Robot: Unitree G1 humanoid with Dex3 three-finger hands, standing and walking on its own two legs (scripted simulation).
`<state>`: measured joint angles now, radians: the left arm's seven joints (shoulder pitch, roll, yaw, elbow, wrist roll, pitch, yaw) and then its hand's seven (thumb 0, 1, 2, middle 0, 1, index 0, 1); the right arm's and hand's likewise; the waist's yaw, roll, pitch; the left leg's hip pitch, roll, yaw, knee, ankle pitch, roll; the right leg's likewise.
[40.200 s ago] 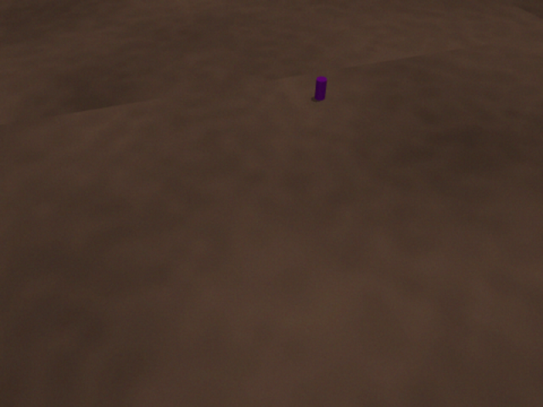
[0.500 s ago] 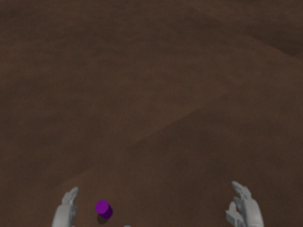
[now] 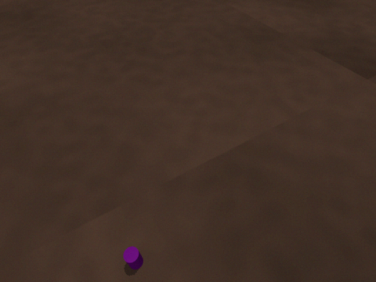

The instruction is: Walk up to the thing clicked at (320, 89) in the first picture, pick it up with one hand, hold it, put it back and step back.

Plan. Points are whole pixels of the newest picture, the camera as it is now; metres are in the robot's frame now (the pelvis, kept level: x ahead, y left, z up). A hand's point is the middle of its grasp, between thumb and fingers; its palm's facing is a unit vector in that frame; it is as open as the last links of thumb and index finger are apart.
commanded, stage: stand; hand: left
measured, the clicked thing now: (133, 258) +0.34 +0.27 -0.70
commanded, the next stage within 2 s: step back in 1.82 s
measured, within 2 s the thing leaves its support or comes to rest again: neither
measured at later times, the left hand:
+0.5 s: hand out of the picture +0.03 +0.25 -0.14, palm faces -0.02 -0.93 -0.36, open 7.4 cm
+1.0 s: hand out of the picture +0.06 +0.24 -0.14, palm faces -0.03 -0.94 -0.34, open 7.4 cm
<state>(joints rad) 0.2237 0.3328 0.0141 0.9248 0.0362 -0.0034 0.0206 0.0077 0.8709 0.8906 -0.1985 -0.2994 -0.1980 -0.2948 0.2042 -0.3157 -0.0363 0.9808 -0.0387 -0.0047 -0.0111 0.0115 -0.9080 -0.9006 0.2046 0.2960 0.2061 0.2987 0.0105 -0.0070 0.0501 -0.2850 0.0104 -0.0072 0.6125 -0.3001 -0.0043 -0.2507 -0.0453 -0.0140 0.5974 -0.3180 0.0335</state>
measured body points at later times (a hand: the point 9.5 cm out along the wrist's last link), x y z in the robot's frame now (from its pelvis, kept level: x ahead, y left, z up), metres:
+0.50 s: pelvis -0.02 +0.00 +0.02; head -0.02 -0.01 +0.47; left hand +0.03 +0.30 -0.12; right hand +0.05 -0.29 -0.13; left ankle +0.02 +0.12 -0.73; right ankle +0.00 -0.14 -0.73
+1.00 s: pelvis -0.01 -0.01 +0.02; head +0.00 -0.01 +0.47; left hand +0.06 +0.29 -0.12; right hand +0.05 -0.30 -0.12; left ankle +0.02 +0.12 -0.73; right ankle +0.00 -0.14 -0.73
